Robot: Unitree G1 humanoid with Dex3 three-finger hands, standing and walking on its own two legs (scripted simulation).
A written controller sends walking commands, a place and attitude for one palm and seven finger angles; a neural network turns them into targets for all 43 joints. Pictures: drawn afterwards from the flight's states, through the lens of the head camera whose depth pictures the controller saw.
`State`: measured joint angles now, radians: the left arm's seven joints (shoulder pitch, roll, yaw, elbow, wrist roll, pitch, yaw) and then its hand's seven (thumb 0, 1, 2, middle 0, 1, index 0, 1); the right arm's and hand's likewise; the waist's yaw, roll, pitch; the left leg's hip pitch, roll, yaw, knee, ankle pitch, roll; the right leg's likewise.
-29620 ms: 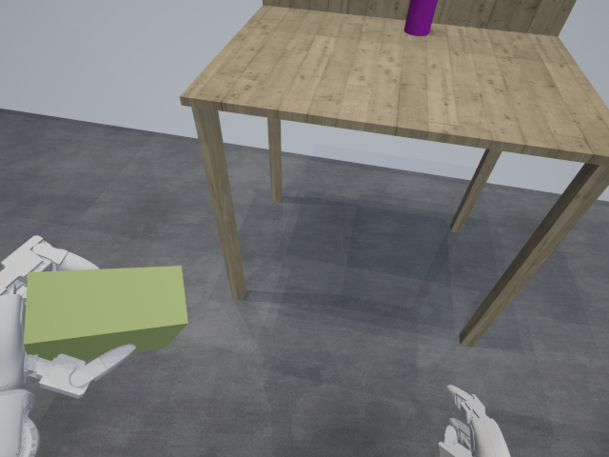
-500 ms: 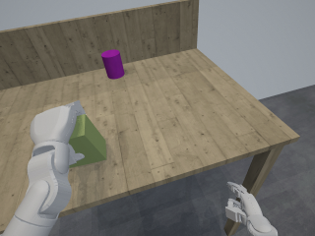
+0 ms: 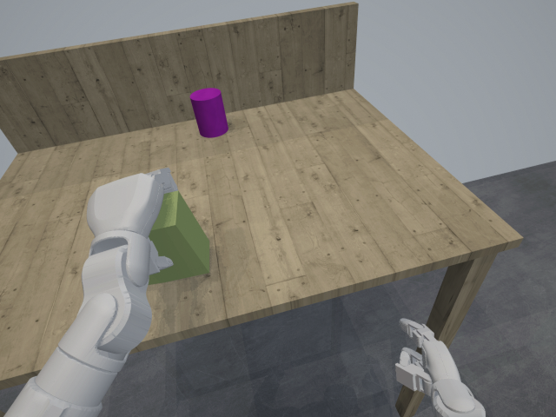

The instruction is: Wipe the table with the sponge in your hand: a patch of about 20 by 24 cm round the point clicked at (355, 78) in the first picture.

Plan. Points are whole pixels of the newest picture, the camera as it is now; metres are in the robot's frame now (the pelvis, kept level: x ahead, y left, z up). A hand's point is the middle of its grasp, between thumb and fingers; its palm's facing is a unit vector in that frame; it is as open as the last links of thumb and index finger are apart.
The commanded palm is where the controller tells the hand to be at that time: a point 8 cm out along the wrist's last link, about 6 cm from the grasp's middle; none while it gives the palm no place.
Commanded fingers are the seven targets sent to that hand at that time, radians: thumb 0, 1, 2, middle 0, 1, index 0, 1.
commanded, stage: slide across to the third lane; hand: left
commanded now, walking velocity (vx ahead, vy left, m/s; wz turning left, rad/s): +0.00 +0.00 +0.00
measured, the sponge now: (166, 249) +0.30 +0.23 +0.12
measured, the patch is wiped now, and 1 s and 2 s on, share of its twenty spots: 0.85 0.95 1.00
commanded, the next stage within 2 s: wipe forward along the third lane in 0.26 s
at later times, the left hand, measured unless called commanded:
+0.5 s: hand (205, 212) +0.32 +0.16 +0.18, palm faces +0.18 -0.16 -0.97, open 10.3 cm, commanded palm +0.29 +0.16 +0.23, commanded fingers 0.00 0.10 1.30 -1.20 -1.60 -1.20 -1.60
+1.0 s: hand (204, 193) +0.37 +0.18 +0.17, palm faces +0.05 -0.07 -1.00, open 10.3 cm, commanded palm +0.34 +0.19 +0.21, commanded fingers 0.00 0.10 1.30 -1.20 -1.60 -1.20 -1.60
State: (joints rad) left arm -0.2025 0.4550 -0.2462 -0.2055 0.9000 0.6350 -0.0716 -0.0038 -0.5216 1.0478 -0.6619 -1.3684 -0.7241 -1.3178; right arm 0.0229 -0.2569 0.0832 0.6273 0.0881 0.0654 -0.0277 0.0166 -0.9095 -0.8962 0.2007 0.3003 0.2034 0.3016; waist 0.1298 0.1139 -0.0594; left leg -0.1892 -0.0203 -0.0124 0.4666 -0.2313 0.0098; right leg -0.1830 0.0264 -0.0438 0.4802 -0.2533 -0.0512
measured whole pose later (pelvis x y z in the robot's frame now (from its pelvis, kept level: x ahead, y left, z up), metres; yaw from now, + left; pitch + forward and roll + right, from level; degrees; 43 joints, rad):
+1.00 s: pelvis +0.00 -0.03 +0.00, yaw -2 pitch -1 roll +1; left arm -0.56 0.41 -0.27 0.32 0.93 0.65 -0.15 -0.01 -0.54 1.05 -0.69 -1.34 -0.76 -1.29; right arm 0.05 -0.29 0.06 0.70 0.08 0.09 -0.06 0.02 -0.91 -0.90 0.20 0.30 0.20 0.30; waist 0.05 0.11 -0.08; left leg -0.20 0.02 0.00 0.44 -0.22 0.00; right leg -0.22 0.07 -0.03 0.48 -0.25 -0.10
